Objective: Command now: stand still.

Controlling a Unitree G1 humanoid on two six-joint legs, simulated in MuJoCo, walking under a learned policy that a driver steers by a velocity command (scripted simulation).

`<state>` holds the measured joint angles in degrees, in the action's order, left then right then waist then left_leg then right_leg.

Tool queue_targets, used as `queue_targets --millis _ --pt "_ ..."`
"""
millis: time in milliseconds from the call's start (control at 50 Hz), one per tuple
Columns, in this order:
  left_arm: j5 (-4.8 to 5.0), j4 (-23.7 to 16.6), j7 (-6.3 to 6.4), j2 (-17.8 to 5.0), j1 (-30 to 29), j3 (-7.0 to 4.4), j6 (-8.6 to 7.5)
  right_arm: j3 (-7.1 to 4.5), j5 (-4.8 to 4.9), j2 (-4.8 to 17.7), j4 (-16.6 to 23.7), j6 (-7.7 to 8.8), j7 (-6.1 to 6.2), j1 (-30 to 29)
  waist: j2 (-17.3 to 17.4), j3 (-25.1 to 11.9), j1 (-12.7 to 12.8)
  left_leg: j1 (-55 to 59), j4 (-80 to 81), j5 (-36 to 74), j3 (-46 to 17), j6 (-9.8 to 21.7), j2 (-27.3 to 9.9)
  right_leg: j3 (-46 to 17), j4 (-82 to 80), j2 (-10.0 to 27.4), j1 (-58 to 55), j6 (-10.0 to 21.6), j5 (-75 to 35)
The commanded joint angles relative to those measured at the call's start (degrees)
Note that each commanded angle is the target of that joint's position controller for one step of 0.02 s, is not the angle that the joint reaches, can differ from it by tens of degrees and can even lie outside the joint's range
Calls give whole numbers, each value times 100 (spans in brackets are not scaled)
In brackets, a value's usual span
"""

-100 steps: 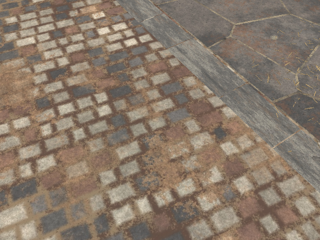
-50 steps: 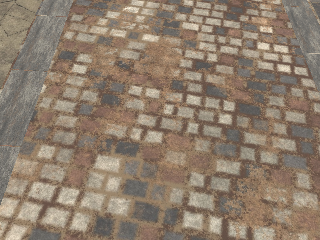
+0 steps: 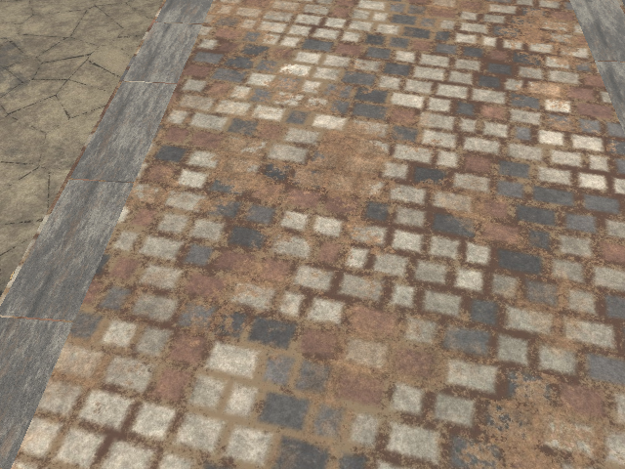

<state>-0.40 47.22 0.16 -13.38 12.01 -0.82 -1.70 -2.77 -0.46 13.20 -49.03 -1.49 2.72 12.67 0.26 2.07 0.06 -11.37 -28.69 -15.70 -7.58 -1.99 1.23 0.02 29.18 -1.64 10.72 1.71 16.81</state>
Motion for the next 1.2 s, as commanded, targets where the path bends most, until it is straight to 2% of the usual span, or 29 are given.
queue_targets --millis 20,100,140,180,200,240,300,360,400,420,440,460,480,500,560,620,700,820,880,900,920,940,960,980,1000,1020,1060,1100,1200 --pt "8 -185 23 -641 -23 -142 -72 -147 3 624 114 60 34 67 -33 -138 -8 175 325 1224 -156 73 -215 -494 -683 442 171 104 -783" --pt "15 7 32 -654 17 -134 -64 -148 9 621 -115 68 50 93 -42 -101 0 180 383 1196 -123 45 -208 -515 -759 444 132 129 -779" --pt "42 146 65 -728 135 -157 -27 -130 41 531 -269 67 59 186 -241 -117 36 19 186 37 183 71 39 -643 -1025 430 98 249 845" --pt "116 235 120 -1120 405 -274 11 -133 100 552 -162 165 43 -65 -839 245 207 -1001 -732 -1026 631 116 228 -1792 -1707 1171 -3 786 2784" --pt "134 264 149 -1267 514 -324 -6 -119 136 572 -20 277 9 -333 -992 545 289 -1427 -1197 -1014 662 166 2 -2558 -2086 1756 100 1127 3113" --pt "75 294 180 -1273 629 -355 -115 -149 206 658 68 461 -86 -552 -887 759 351 -2269 -2114 -1316 405 279 -411 -3104 -2325 2216 -205 1448 2523" --pt "191 194 150 -1164 403 -356 -166 -140 211 611 -26 631 -230 -469 -573 449 228 -2134 -1502 -1045 564 387 -582 -2211 -2234 1833 -626 1140 1346" --pt "256 210 113 -1288 291 -398 -100 -114 185 464 -254 704 -318 -140 -606 122 -9 -448 -274 114 1086 273 -207 -1183 -1931 1272 122 952 586" --pt "237 244 83 -1128 339 -346 -68 -191 203 571 -581 662 -306 571 -478 -66 -326 826 96 538 1297 215 78 -927 -1359 1056 858 811 723" --pt "189 233 56 -888 292 -258 -95 -251 241 704 -691 644 -265 1018 -321 -170 -561 1458 281 319 995 317 -99 -711 -711 870 1282 618 633" --pt "73 93 -5 -409 120 -104 -144 -340 204 1125 -747 649 -199 1625 832 -352 -791 1997 1066 -608 -734 722 -1311 -58 1335 348 1986 186 696" --pt "156 -215 22 -329 116 -100 -273 -426 110 1751 -753 702 -279 1932 1690 -446 -702 2287 1960 -1921 -3279 1681 -2403 -100 2831 -228 3206 67 1648" --pt "325 -227 34 -799 50 -199 -352 -326 70 1433 -694 786 -326 1496 993 -41 -529 1810 2120 -2834 -3516 1919 -2570 -575 3682 238 3668 180 1481" --pt "380 -220 -1 -1008 19 -251 -403 -208 96 1055 -526 841 -351 997 757 363 -354 1565 2132 -2577 -2792 1671 -2256 -616 3801 523 3892 297 818" --pt "156 -71 -66 -952 24 -308 -419 -41 52 668 -380 798 -389 537 554 340 -124 1163 2198 -348 -1056 1112 -1485 -419 3214 896 3388 223 -434" --pt "111 -135 -123 -700 -222 -264 -351 -39 40 768 -527 748 -315 953 449 281 -195 1108 2252 1156 -321 1214 -1277 -135 2714 870 3351 -53 -1088" --pt "130 -491 -136 -455 -1152 -159 -354 -30 51 908 -570 700 -208 1120 397 422 -390 761 2400 1712 235 1192 -1090 105 1121 673 2930 -233 -1923" --pt "185 -805 -294 -539 -1849 -136 -416 -81 151 993 -745 620 -164 1448 390 592 -371 1497 2192 2148 350 1146 -1504 37 44 490 2660 58 -2029" --pt "172 -674 -310 -876 -1178 -283 -430 -163 95 1182 -669 516 -154 1257 609 -53 113 1962 1146 4500 436 985 -1569 251 55 146 1597 349 -1395" --pt "184 -412 -269 -1090 -288 -413 -410 -149 52 1146 -633 453 -157 1182 619 -618 567 1790 83 5267 611 867 -1350 413 8 -45 462 518 -1379" --pt "155 -151 -206 -1346 763 -514 -378 -79 -4 1027 -526 438 -157 1184 449 -1357 986 687 -1391 4394 692 717 -1133 -168 255 506 -1346 799 -1395" --pt "26 44 -191 -1870 1462 -650 -342 140 5 231 -450 549 -243 1983 -1044 -2356 671 -1727 -3808 1357 836 306 -66 -2986 -127 2049 -3634 1781 47" --pt "66 82 -206 -1413 1392 -505 -334 129 104 390 -587 723 -284 1883 -1273 -2618 719 -2415 -4730 -1567 -14 364 223 -4514 -1181 2370 -3653 1873 628" --pt "108 36 -197 -1143 839 -412 -351 -27 289 934 -342 834 -317 1239 -1023 -1504 624 -2966 -5058 -1344 -16 473 -150 -3694 -1337 2173 -2791 1534 730" --pt "97 -71 -191 -992 334 -363 -371 -38 328 1018 -207 890 -294 772 -511 -867 462 -2887 -4823 -793 165 535 -477 -2861 -1490 1971 -1790 1356 237" --pt "53 -97 -215 -861 -7 -326 -401 -60 264 955 -164 886 -247 563 -172 -456 260 -2682 -4421 -384 276 516 -707 -2248 -1675 1748 -948 1254 -383" --pt "-22 -77 -252 -660 -252 -271 -461 -72 162 725 -219 739 -212 793 -394 -320 -87 -2030 -3989 -2 243 480 -961 -1570 -2014 1417 -115 1174 -932" --pt "31 47 -258 -726 -143 -286 -512 -48 127 554 -190 616 -196 820 -395 -175 -189 -2003 -3650 111 334 375 -1036 -1197 -2243 1356 239 1271 -1248" --pt "59 265 -87 -998 312 -342 -468 -41 41 583 250 639 -213 -311 -246 146 57 -2595 -1778 1671 494 155 -1014 -594 -2439 1158 64 1158 -1678"
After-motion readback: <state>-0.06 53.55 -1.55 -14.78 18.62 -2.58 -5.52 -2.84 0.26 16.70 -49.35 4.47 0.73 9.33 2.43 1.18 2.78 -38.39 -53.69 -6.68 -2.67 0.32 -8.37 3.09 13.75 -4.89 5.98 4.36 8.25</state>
